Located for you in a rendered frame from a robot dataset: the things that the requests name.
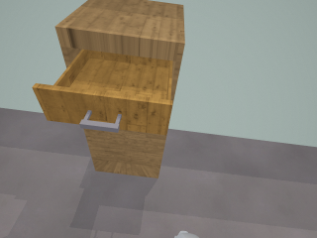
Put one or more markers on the drawer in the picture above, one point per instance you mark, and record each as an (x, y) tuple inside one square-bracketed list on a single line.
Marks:
[(109, 84)]

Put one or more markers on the handle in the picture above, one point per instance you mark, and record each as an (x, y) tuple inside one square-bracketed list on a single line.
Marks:
[(100, 126)]

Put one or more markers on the cabinet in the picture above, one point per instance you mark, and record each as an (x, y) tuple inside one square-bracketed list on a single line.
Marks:
[(139, 28)]

